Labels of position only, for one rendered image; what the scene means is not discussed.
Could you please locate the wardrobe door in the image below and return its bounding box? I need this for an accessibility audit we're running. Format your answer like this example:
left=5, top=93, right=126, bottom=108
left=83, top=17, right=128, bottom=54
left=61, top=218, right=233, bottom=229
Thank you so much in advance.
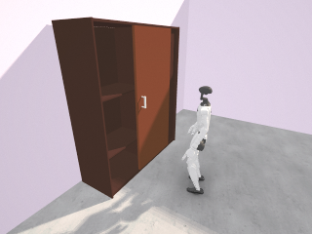
left=132, top=25, right=172, bottom=170
left=168, top=28, right=176, bottom=141

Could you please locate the robot right foot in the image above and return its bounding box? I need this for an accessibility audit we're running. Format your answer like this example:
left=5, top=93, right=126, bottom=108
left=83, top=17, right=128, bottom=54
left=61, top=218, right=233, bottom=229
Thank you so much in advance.
left=189, top=175, right=205, bottom=181

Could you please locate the robot left forearm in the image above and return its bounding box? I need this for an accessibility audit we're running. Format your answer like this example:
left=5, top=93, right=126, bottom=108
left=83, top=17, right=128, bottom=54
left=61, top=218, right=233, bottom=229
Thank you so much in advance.
left=191, top=128, right=207, bottom=150

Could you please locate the left robot upper arm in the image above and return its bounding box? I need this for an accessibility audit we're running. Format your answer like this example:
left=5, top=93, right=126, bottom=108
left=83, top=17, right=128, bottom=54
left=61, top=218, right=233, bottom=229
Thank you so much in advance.
left=200, top=107, right=209, bottom=133

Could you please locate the robot right hand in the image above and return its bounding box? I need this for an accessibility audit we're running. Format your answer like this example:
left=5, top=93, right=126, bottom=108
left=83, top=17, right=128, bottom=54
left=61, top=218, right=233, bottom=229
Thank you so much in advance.
left=188, top=125, right=198, bottom=135

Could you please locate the robot left hand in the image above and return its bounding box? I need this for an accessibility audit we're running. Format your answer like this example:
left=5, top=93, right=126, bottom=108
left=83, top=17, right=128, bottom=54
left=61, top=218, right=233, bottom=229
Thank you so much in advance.
left=181, top=148, right=195, bottom=164

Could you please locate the right robot shin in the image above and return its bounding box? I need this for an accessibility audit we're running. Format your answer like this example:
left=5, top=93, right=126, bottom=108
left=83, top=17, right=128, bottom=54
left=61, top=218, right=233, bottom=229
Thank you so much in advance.
left=194, top=159, right=201, bottom=177

